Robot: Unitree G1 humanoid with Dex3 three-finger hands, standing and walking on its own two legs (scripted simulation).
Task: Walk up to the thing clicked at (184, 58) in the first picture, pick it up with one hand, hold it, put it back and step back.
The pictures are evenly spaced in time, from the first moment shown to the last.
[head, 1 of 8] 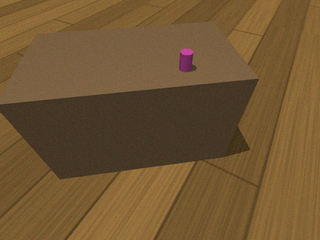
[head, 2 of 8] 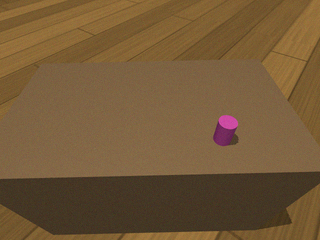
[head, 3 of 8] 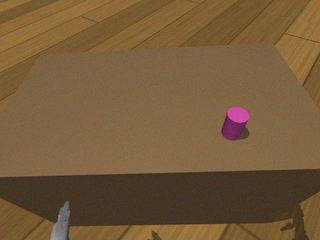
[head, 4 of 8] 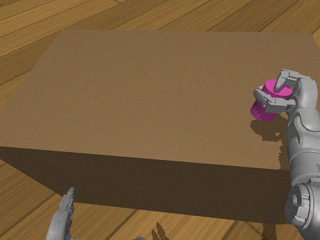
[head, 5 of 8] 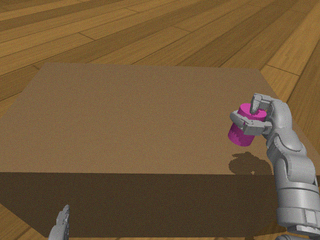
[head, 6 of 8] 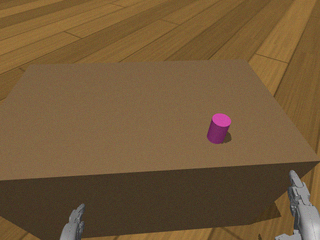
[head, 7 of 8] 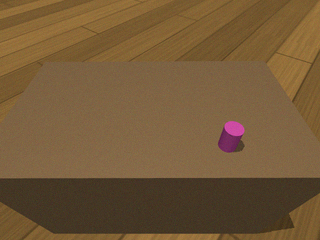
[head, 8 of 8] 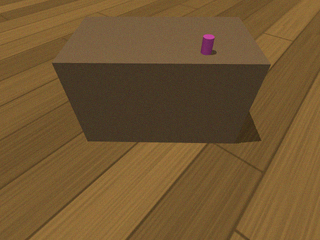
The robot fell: no
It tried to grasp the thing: yes
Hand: right
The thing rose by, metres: 0.23
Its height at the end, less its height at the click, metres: +0.00
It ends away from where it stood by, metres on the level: 0.01
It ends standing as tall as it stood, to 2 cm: yes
